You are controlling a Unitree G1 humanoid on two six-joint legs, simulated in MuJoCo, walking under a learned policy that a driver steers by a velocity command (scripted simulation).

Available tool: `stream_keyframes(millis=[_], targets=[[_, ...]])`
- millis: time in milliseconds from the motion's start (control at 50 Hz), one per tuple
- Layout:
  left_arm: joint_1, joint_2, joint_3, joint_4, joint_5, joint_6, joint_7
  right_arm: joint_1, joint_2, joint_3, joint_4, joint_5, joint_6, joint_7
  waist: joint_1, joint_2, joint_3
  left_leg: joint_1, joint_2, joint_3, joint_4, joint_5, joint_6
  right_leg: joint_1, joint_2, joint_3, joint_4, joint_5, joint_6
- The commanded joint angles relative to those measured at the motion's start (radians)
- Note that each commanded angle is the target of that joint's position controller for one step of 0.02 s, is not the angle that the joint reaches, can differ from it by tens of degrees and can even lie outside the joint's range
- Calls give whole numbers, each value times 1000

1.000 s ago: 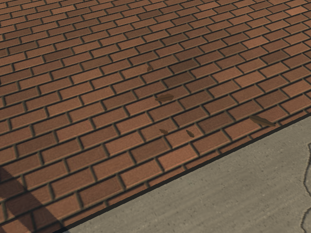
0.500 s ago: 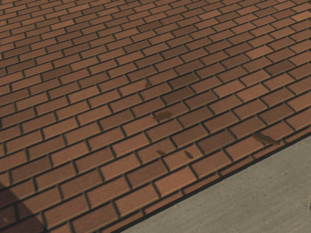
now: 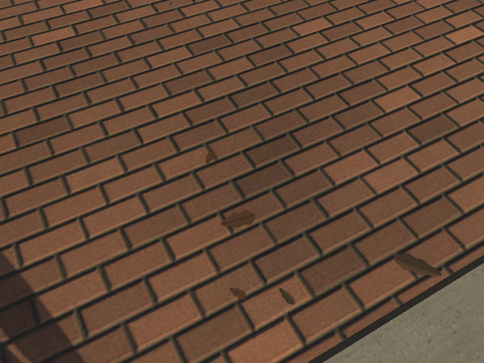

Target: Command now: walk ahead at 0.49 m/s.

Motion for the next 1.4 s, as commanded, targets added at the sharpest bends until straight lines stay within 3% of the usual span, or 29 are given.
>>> stream_keyframes(millis=[20, 80, 180, 300, 340, 380, 400, 420, 440, 460, 480, 520, 600, 700, 820, 880, 900, 920, 940, 960, 1000, 1060, 1220, 1300, 1320, 1340, 1360, 1380, 1400], targets=[[82, 45, 18, -42, 6, 16, 7, -15, -90, -17, -32, 1, -28, 1, 40, 103, -51, 68, 267, -272, -276, 73, 181, -101, -82, 31, -44, 64, 14], [-42, 55, 21, -88, 19, 22, 11, 37, -129, -24, -2, 0, -25, -18, 17, 87, 3, 69, 264, -227, -310, 101, 186, -207, -95, 21, -195, 202, 46], [-195, 31, 7, -125, 8, 10, -11, 96, -161, -25, 32, 2, -16, -35, -44, 78, 16, 146, 247, -93, -314, 134, 127, -191, -52, -22, -482, 441, 35], [-317, 37, 3, -207, 7, 8, -52, 130, -170, -26, 73, 3, 17, -43, -69, 76, 50, 357, 312, -13, -193, 335, 86, -238, -3, -41, -617, 331, -12], [-249, 77, 21, -214, 18, 4, -67, 89, -201, -34, 55, 9, 37, -57, -24, 122, -18, 379, 303, 16, -37, 665, 49, -114, 57, -101, -619, 245, -35], [-5, 163, 68, -159, 20, 2, -61, 75, -195, -30, 32, 8, 55, -74, 91, 83, -158, 281, 219, 71, 330, 704, -23, 219, 121, -109, -716, 396, -83], [89, 274, 93, -158, 31, 12, -40, 134, -141, -7, -5, -30, 44, -74, 83, -120, -291, -9, 134, 88, 694, 209, -84, 553, -110, 182, -640, 813, -182], [49, 288, 83, -197, 34, 15, -38, 229, -58, 26, -16, -31, 17, -52, 15, -266, -472, -331, -48, -52, 1018, -536, -128, 839, -341, 640, -723, 945, -395], [47, 215, 70, -218, 31, 27, -37, 174, -176, -3, -3, -7, 0, -37, 76, -95, -514, -353, 31, -200, 1071, -492, -105, 786, -288, 561, -747, 843, -353], [-19, 174, 58, -234, 26, 34, -34, 76, -179, -5, -42, 20, -1, -37, 66, -46, -381, -395, 70, -175, 1033, -418, -90, 660, -237, 422, -759, 760, -304], [-70, 150, 52, -238, 15, 40, -31, 36, -163, -5, -46, 12, 10, -50, 36, 55, -245, -400, 109, -151, 950, -358, -97, 488, -182, 321, -795, 715, -262], [-116, 139, 48, -256, 28, 49, -24, 35, -168, -16, -61, -3, 46, -68, -18, 18, -172, -289, 137, -153, 839, -296, -106, 265, -130, 274, -856, 640, -240], [-118, 172, 63, -272, 29, 52, -8, 50, -127, -12, -76, -14, 71, -87, -40, -31, -189, -255, 99, -144, 670, -221, -145, 186, -88, 229, -859, 694, -240], [-112, 180, 67, -294, 14, 90, 24, -57, -127, -15, -116, -7, 86, -89, -5, -62, -181, -271, 75, -175, 488, -110, -164, 185, -52, 299, -862, 286, -183], [-94, 177, 70, -311, 18, 116, 33, -106, -137, -20, -146, 4, 56, -72, 17, -122, -154, -184, 31, -188, 274, -169, -146, 236, -47, 418, -806, 288, -168], [-125, 157, 64, -331, 0, 127, 36, -19, -156, -34, -126, 7, 39, -59, -37, -111, -161, 17, 58, -170, -23, 6, -104, 220, 9, 428, -716, 334, -108], [-90, 112, 51, -337, 6, 129, 35, 3, -217, -50, -130, -9, 42, -62, -18, 0, -192, 157, 228, -290, -50, 93, -43, 118, 73, 357, -585, 103, -57], [-39, 81, 45, -363, 3, 122, 30, -34, -297, -67, -135, -35, 60, -68, 51, 313, -146, 227, 422, -522, -67, 365, 116, -111, 250, 146, -404, -275, 8], [-42, 180, 71, -354, 24, 109, 25, -20, -234, -58, -149, -43, 62, -67, 10, 301, -160, 210, 506, -604, -70, 444, 212, -174, 198, 118, -161, -352, 61], [-36, 219, 88, -333, 14, 111, 22, -51, -187, -46, -168, -35, 63, -70, 15, 211, -155, 198, 460, -502, -47, 434, 192, -176, 166, 119, -56, -283, 81], [-23, 186, 87, -303, 10, 136, 29, -104, -146, -35, -183, -10, 71, -73, 25, 154, -120, 184, 349, -338, -26, 363, 116, -195, 142, 91, 34, -174, 117], [-69, 120, 66, -331, -3, 150, 21, -92, -154, -35, -183, -14, 89, -81, 2, 192, -87, 165, 294, -211, -62, 335, 118, -186, 122, 12, -11, -88, 144], [-138, 105, 56, -388, 4, 150, -9, -74, -229, -67, -177, 2, 103, -71, -41, 243, -121, 181, 370, -127, -62, 286, 140, 20, 57, -83, -391, -74, 113], [-32, 90, 60, -343, 3, 147, -24, -70, -221, -62, -153, 40, 96, -51, 17, 199, -112, 30, 345, -117, -34, -181, 85, 285, 106, -134, -703, 26, 12], [46, 100, 67, -307, -2, 140, -20, -55, -165, -43, -140, 32, 90, -43, 43, 139, -125, -77, 299, -65, 53, -295, 37, 441, 113, -111, -758, 18, -14], [140, 159, 80, -289, 1, 131, -6, -76, -66, -9, -156, -5, 81, -27, 68, -90, -143, -276, 205, 47, 365, -432, -57, 597, -96, 185, -854, -46, -73], [150, 285, 98, -311, 21, 108, -10, -140, -93, -18, -217, -2, 64, -29, 82, -251, -80, -565, 82, 16, 578, -526, -93, 560, -319, 586, -970, -226, -256], [143, 229, 84, -306, 34, 76, -13, -202, -175, -41, -226, 24, 46, -31, 114, -165, -44, -581, 133, -101, 690, -457, -80, 491, -314, 604, -1026, -320, -290], [94, 183, 66, -298, 30, 57, -10, -179, -200, -52, -217, 38, 39, -25, 72, -173, 13, -599, 158, -115, 696, -348, -61, 465, -274, 516, -1034, -349, -249]])
Velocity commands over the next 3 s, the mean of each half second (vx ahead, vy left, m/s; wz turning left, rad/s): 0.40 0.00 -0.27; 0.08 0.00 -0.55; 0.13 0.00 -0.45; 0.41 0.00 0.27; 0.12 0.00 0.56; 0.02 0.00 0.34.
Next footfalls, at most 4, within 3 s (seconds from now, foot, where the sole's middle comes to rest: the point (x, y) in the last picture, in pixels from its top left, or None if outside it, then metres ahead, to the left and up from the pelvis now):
0.38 right None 0.39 -0.16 -0.77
0.90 left None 0.48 0.04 -0.78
1.34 right None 0.31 -0.17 -0.78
1.86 left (314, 279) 0.72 -0.20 -0.78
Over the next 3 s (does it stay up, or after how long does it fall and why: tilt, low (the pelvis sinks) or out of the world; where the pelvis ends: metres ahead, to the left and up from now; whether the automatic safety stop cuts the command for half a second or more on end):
stays up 0.74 -0.26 0.00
